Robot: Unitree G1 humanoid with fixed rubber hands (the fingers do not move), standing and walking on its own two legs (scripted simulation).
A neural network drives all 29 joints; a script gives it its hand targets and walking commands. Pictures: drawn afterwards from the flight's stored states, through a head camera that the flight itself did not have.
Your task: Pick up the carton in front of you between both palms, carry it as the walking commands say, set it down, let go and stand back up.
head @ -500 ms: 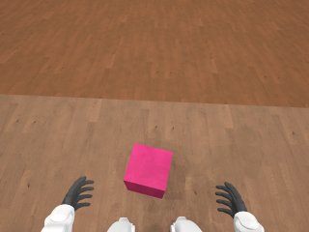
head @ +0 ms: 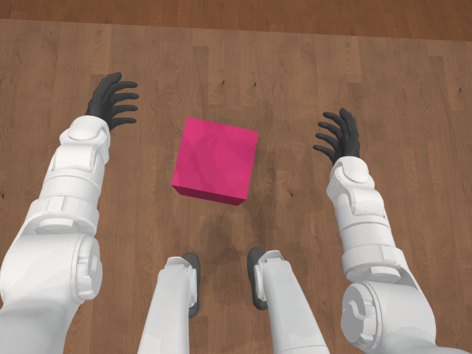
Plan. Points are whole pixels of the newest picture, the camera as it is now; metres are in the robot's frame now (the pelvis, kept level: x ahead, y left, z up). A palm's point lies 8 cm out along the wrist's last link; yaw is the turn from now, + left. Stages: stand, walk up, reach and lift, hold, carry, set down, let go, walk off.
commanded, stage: reach and lift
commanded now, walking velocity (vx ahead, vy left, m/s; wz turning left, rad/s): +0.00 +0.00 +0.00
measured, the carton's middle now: (215, 166) +0.50 +0.00 -0.54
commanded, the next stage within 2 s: none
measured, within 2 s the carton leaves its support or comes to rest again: leaves its support in 1.88 s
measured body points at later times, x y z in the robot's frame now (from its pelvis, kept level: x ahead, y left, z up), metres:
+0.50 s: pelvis +0.01 +0.00 -0.07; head +0.34 +0.02 +0.24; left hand +0.56 +0.17 -0.22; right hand +0.48 -0.20 -0.22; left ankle +0.08 +0.10 -0.63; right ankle +0.08 -0.14 -0.63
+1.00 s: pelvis -0.04 -0.01 -0.27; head +0.33 +0.01 -0.02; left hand +0.55 +0.17 -0.44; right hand +0.47 -0.20 -0.44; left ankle +0.08 +0.10 -0.63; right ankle +0.08 -0.15 -0.63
